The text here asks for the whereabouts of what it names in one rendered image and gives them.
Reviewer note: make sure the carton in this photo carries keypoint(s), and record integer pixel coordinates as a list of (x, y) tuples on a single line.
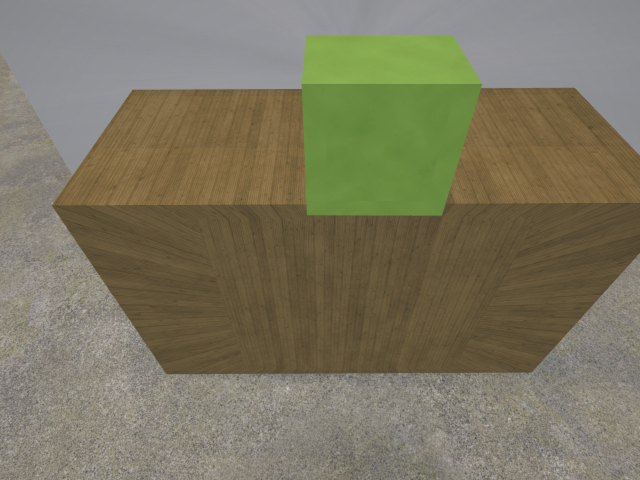
[(385, 118)]

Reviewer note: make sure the pedestal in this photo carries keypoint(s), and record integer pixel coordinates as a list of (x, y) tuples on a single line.
[(191, 207)]

